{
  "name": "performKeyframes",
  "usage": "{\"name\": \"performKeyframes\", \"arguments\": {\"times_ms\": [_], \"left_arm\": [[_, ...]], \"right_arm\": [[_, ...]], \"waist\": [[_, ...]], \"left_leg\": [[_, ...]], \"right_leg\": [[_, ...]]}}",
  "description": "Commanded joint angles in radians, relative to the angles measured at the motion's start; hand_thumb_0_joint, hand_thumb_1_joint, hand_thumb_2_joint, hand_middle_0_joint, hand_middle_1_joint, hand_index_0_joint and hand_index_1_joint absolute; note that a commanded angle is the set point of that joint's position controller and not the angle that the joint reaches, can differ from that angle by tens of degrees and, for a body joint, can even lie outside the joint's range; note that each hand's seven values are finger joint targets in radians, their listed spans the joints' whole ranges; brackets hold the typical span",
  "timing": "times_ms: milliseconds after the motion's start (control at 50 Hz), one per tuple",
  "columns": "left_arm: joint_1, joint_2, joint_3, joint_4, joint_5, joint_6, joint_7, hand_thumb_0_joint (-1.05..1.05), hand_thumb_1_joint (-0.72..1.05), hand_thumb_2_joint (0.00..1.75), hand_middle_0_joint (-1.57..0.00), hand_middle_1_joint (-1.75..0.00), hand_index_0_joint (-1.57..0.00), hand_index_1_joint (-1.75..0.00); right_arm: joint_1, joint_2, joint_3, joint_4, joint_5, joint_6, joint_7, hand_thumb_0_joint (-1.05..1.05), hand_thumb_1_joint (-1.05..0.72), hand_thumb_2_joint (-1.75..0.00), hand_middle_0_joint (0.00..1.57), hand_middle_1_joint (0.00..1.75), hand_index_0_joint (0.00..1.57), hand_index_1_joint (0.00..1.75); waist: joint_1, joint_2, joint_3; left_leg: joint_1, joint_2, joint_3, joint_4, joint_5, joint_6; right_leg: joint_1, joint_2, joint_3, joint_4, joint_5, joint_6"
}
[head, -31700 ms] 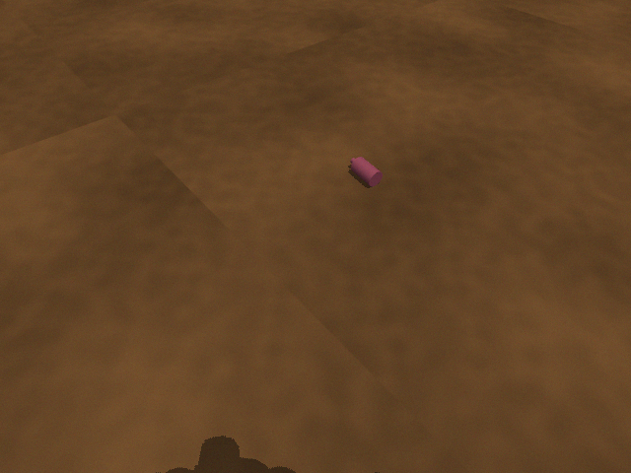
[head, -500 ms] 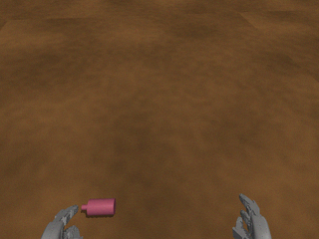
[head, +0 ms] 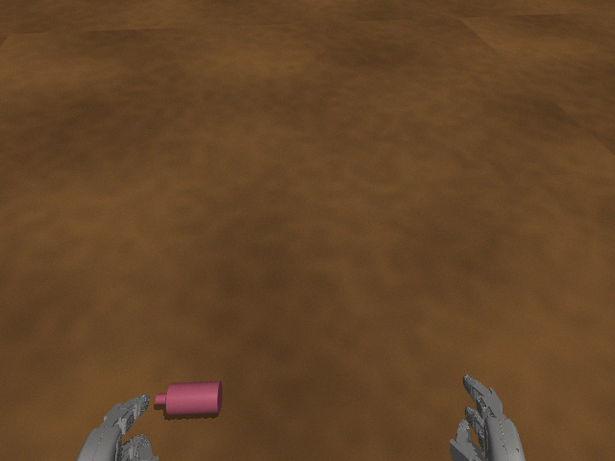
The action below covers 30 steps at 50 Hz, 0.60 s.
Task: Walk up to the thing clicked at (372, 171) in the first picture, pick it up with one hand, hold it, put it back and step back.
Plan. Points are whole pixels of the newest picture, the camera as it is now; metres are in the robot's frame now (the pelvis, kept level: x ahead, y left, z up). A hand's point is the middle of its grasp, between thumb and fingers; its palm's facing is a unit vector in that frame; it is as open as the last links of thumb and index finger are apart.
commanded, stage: home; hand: left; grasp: from above
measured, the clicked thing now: (188, 398) +0.44 +0.31 -0.67
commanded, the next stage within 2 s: stand in 0.20 s
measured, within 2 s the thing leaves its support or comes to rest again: neither
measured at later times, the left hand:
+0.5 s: hand out of the picture +0.14 +0.22 -0.09, palm faces +0.02 -0.94 -0.34, open 7.3 cm
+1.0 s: hand out of the picture +0.04 +0.24 -0.10, palm faces +0.05 -0.94 -0.33, open 7.3 cm
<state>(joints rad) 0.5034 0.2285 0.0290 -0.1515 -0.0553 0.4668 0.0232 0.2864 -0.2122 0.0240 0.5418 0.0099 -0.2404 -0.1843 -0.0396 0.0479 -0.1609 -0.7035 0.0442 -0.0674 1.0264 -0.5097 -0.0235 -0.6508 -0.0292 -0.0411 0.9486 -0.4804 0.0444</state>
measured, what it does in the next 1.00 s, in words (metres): rises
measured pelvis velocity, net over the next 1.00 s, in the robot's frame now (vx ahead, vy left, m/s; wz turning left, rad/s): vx -0.01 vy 0.01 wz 0.02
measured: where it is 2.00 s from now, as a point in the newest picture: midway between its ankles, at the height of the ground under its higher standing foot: outside the picture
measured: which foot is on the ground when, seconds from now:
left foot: down 0.00-1.00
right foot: down 0.00-1.00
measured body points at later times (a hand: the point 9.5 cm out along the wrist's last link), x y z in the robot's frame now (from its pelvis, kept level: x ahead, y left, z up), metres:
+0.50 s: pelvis -0.01 +0.00 +0.02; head +0.03 +0.01 +0.47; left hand +0.14 +0.27 -0.07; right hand +0.13 -0.27 -0.09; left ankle +0.00 +0.13 -0.68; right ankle -0.01 -0.15 -0.68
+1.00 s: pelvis -0.01 +0.01 +0.06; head +0.00 +0.01 +0.51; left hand +0.03 +0.29 -0.08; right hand +0.07 -0.26 -0.08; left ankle +0.00 +0.13 -0.68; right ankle -0.01 -0.15 -0.68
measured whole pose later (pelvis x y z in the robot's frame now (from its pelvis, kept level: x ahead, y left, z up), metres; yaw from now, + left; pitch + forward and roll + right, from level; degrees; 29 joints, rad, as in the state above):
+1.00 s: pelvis -0.01 +0.01 +0.06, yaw +1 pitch -4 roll +0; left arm 0.21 0.29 0.03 1.05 0.03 0.01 0.04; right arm 0.17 -0.27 -0.04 1.06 -0.03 0.00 -0.02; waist 0.02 0.01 0.06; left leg -0.18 0.00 -0.03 0.50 -0.26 0.00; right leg -0.15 -0.08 -0.03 0.47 -0.26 0.06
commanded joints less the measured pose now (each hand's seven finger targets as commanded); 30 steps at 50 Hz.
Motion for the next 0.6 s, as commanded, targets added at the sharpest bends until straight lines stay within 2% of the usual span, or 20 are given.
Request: {"name": "performKeyframes", "arguments": {"times_ms": [0,20,40,100,120,140,160,180,220,240,260,280,300,320,340,380,420,460,520,580], "left_arm": [[-0.022,0.097,0.069,-0.189,0.004,-0.049,0.005,0.0,0.9,0.9,-0.2,-0.3,-0.2,-0.3],[-0.024,0.093,0.062,-0.209,0.005,-0.049,0.005,0.0,0.9,0.9,-0.2,-0.3,-0.2,-0.3],[-0.003,0.123,0.087,-0.187,0.003,-0.048,0.006,0.0,0.9,0.9,-0.2,-0.3,-0.2,-0.3],[-0.016,0.087,0.049,-0.183,0.01,-0.048,0.003,0.0,0.9,0.9,-0.2,-0.3,-0.2,-0.3],[-0.011,0.105,0.07,-0.175,0.01,-0.048,0.006,0.0,0.9,0.9,-0.2,-0.3,-0.2,-0.3],[-0.013,0.11,0.071,-0.176,0.01,-0.047,0.007,0.0,0.9,0.9,-0.2,-0.3,-0.2,-0.3],[-0.027,0.083,0.044,-0.198,0.008,-0.049,0.003,0.0,0.9,0.9,-0.2,-0.3,-0.2,-0.3],[-0.007,0.11,0.078,-0.167,0.006,-0.044,0.006,0.0,0.9,0.9,-0.2,-0.3,-0.2,-0.3],[-0.032,0.094,0.05,-0.193,0.005,-0.045,0.003,0.0,0.9,0.9,-0.2,-0.3,-0.2,-0.3],[-0.007,0.113,0.073,-0.177,0.005,-0.041,0.004,0.0,0.9,0.9,-0.2,-0.3,-0.2,-0.3],[-0.026,0.112,0.068,-0.199,0.007,-0.045,0.006,0.0,0.9,0.9,-0.2,-0.3,-0.2,-0.3],[-0.316,0.189,0.061,0.152,0.121,-0.261,0.047,0.0,0.9,0.9,-0.2,-0.3,-0.2,-0.3],[-0.217,0.198,0.081,0.335,0.125,-0.328,0.04,0.0,0.9,0.9,-0.2,-0.3,-0.2,-0.3],[-0.201,0.214,0.079,0.381,0.133,-0.362,0.036,0.0,0.9,0.9,-0.2,-0.3,-0.2,-0.3],[-0.231,0.217,0.069,0.41,0.132,-0.382,0.03,0.0,0.9,0.9,-0.2,-0.3,-0.2,-0.3],[-0.257,0.219,0.062,0.498,0.117,-0.411,0.023,0.0,0.9,0.9,-0.2,-0.3,-0.2,-0.3],[-0.271,0.214,0.067,0.576,0.109,-0.418,0.022,0.0,0.9,0.9,-0.2,-0.3,-0.2,-0.3],[-0.303,0.22,0.066,0.649,0.104,-0.432,0.024,0.0,0.9,0.9,-0.2,-0.3,-0.2,-0.3],[-0.332,0.225,0.069,0.741,0.106,-0.456,0.024,0.0,0.9,0.9,-0.2,-0.3,-0.2,-0.3],[-0.323,0.202,0.063,0.826,0.099,-0.463,0.024,0.0,0.9,0.9,-0.2,-0.3,-0.2,-0.3]], "right_arm": [[-0.069,-0.13,-0.057,-0.159,-0.001,-0.056,-0.011,0.0,-0.9,-0.9,0.2,0.3,0.2,0.3],[-0.063,-0.124,-0.054,-0.157,-0.001,-0.056,-0.011,0.0,-0.9,-0.9,0.2,0.3,0.2,0.3],[-0.061,-0.134,-0.06,-0.147,-0.002,-0.052,-0.011,0.0,-0.9,-0.9,0.2,0.3,0.2,0.3],[-0.068,-0.129,-0.056,-0.161,-0.002,-0.049,-0.008,0.0,-0.9,-0.9,0.2,0.3,0.2,0.3],[-0.066,-0.129,-0.057,-0.154,-0.002,-0.046,-0.01,0.0,-0.9,-0.9,0.2,0.3,0.2,0.3],[-0.065,-0.135,-0.061,-0.152,-0.002,-0.045,-0.008,0.0,-0.9,-0.9,0.2,0.3,0.2,0.3],[-0.071,-0.122,-0.052,-0.161,-0.003,-0.047,-0.007,0.0,-0.9,-0.9,0.2,0.3,0.2,0.3],[-0.065,-0.14,-0.064,-0.151,-0.001,-0.044,-0.009,0.0,-0.9,-0.9,0.2,0.3,0.2,0.3],[-0.068,-0.127,-0.053,-0.158,-0.001,-0.045,-0.006,0.0,-0.9,-0.9,0.2,0.3,0.2,0.3],[-0.07,-0.136,-0.06,-0.156,-0.001,-0.045,-0.008,0.0,-0.9,-0.9,0.2,0.3,0.2,0.3],[-0.065,-0.13,-0.057,-0.154,0.0,-0.044,-0.007,0.0,-0.9,-0.9,0.2,0.3,0.2,0.3],[-0.131,-0.247,-0.085,0.093,-0.124,0.063,0.053,0.0,-0.9,-0.9,0.2,0.3,0.2,0.3],[-0.132,-0.258,-0.103,0.103,-0.127,0.102,0.08,0.0,-0.9,-0.9,0.2,0.3,0.2,0.3],[-0.122,-0.259,-0.101,0.095,-0.127,0.119,0.099,0.0,-0.9,-0.9,0.2,0.3,0.2,0.3],[-0.111,-0.251,-0.099,0.093,-0.123,0.135,0.113,0.0,-0.9,-0.9,0.2,0.3,0.2,0.3],[-0.119,-0.221,-0.094,0.131,-0.074,0.142,0.145,0.0,-0.9,-0.9,0.2,0.3,0.2,0.3],[-0.15,-0.223,-0.102,0.151,-0.056,0.154,0.161,0.0,-0.9,-0.9,0.2,0.3,0.2,0.3],[-0.154,-0.222,-0.113,0.181,-0.053,0.169,0.167,0.0,-0.9,-0.9,0.2,0.3,0.2,0.3],[-0.133,-0.228,-0.117,0.228,-0.062,0.18,0.17,0.0,-0.9,-0.9,0.2,0.3,0.2,0.3],[-0.156,-0.245,-0.118,0.262,-0.066,0.182,0.167,0.0,-0.9,-0.9,0.2,0.3,0.2,0.3]], "waist": [[-0.003,-0.017,-0.102],[-0.002,-0.005,-0.122],[0.004,0.0,-0.122],[0.0,0.002,-0.093],[0.004,-0.004,-0.093],[0.002,0.002,-0.085],[0.002,0.014,-0.092],[0.001,-0.014,-0.09],[-0.005,0.006,-0.08],[0.001,-0.014,-0.081],[0.007,0.016,-0.08],[0.08,-0.062,0.156],[0.078,-0.089,0.058],[0.069,-0.114,0.022],[0.048,-0.074,0.047],[0.063,-0.024,0.003],[0.075,-0.077,0.018],[0.069,-0.111,0.043],[0.053,-0.083,0.041],[0.072,0.027,0.094]], "left_leg": [[0.106,-0.037,0.04,-0.152,0.271,0.028],[0.12,-0.037,0.037,-0.149,0.302,0.026],[0.114,-0.037,0.034,-0.149,0.308,0.025],[0.11,-0.034,0.033,-0.156,0.305,0.024],[0.104,-0.035,0.031,-0.159,0.288,0.025],[0.101,-0.033,0.03,-0.167,0.27,0.023],[0.109,-0.035,0.034,-0.16,0.29,0.023],[0.109,-0.033,0.033,-0.162,0.275,0.025],[0.102,-0.037,0.034,-0.161,0.268,0.025],[0.1,-0.034,0.027,-0.165,0.26,0.026],[0.103,-0.035,0.033,-0.166,0.269,0.023],[0.108,-0.006,0.008,-0.243,0.447,0.073],[0.183,-0.011,0.031,-0.24,0.496,0.088],[0.225,-0.009,0.031,-0.234,0.499,0.089],[0.227,-0.014,0.018,-0.252,0.469,0.086],[0.295,-0.015,0.008,-0.304,0.432,0.09],[0.32,-0.026,0.023,-0.306,0.412,0.074],[0.324,-0.031,0.022,-0.324,0.294,0.073],[0.38,-0.02,0.013,-0.361,0.32,0.08],[0.376,0.027,-0.064,-0.474,0.335,0.09]], "right_leg": [[0.061,0.043,-0.036,-0.143,0.239,-0.031],[0.07,0.042,-0.037,-0.131,0.266,-0.032],[0.076,0.041,-0.036,-0.127,0.269,-0.035],[0.056,0.044,-0.041,-0.127,0.262,-0.036],[0.059,0.045,-0.041,-0.129,0.247,-0.035],[0.053,0.045,-0.04,-0.129,0.228,-0.037],[0.057,0.043,-0.041,-0.131,0.25,-0.036],[0.058,0.044,-0.039,-0.134,0.233,-0.035],[0.051,0.042,-0.039,-0.139,0.235,-0.032],[0.058,0.043,-0.041,-0.134,0.221,-0.034],[0.057,0.041,-0.038,-0.133,0.229,-0.036],[0.228,-0.031,0.023,-0.176,0.232,-0.074],[0.269,-0.041,0.078,-0.185,0.265,-0.108],[0.281,-0.055,0.097,-0.187,0.295,-0.119],[0.256,-0.042,0.09,-0.2,0.322,-0.118],[0.323,-0.056,0.077,-0.194,0.333,-0.096],[0.309,-0.064,0.088,-0.24,0.308,-0.091],[0.308,-0.083,0.106,-0.315,0.199,-0.087],[0.326,-0.089,0.104,-0.334,0.232,-0.082],[0.354,-0.047,0.041,-0.32,0.243,-0.057]]}}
